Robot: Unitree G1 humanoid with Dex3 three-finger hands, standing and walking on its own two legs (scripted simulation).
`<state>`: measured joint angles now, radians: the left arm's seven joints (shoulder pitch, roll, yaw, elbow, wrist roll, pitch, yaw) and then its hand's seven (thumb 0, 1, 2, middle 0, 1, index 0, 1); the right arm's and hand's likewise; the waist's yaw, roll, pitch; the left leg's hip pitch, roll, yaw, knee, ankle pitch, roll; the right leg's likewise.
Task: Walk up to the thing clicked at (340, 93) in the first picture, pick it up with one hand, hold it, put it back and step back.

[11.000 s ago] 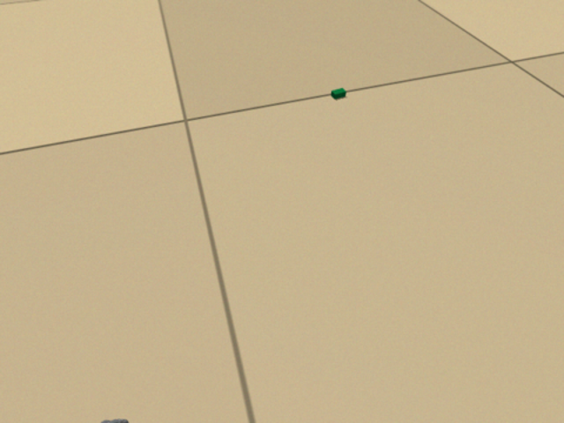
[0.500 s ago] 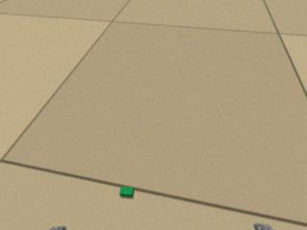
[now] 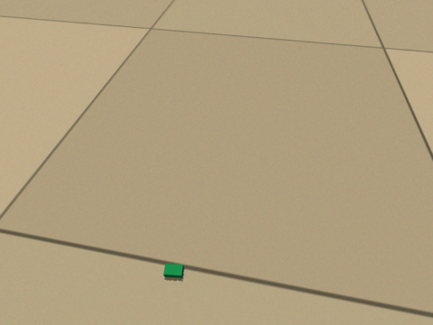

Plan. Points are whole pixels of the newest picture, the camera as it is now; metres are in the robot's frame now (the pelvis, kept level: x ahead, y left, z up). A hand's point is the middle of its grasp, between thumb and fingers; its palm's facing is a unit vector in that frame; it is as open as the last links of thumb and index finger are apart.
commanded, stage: stand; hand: left
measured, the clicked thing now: (173, 270) +0.45 +0.22 -0.76
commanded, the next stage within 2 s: none
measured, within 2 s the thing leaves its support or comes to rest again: neither
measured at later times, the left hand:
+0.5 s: hand out of the picture +0.07 +0.26 -0.16, palm faces -0.02 -0.94 -0.34, open 7.3 cm
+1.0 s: hand out of the picture +0.08 +0.26 -0.16, palm faces -0.03 -0.94 -0.34, open 7.3 cm
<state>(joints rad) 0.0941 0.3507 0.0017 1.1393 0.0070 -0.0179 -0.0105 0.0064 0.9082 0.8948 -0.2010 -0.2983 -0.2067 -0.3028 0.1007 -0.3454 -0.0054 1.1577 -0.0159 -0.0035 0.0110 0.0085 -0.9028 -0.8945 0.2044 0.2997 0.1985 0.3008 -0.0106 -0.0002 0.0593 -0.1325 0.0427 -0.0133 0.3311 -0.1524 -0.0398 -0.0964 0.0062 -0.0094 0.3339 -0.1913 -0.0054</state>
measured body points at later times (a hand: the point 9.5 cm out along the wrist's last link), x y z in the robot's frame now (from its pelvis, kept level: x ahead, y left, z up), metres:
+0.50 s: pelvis +0.00 +0.01 +0.00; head +0.01 +0.01 +0.45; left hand +0.07 +0.31 -0.13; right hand +0.08 -0.29 -0.13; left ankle +0.02 +0.14 -0.75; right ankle +0.00 -0.11 -0.75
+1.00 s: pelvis +0.01 +0.01 +0.00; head +0.01 +0.01 +0.45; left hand +0.08 +0.31 -0.13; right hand +0.09 -0.29 -0.13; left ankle +0.02 +0.14 -0.75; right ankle +0.00 -0.11 -0.75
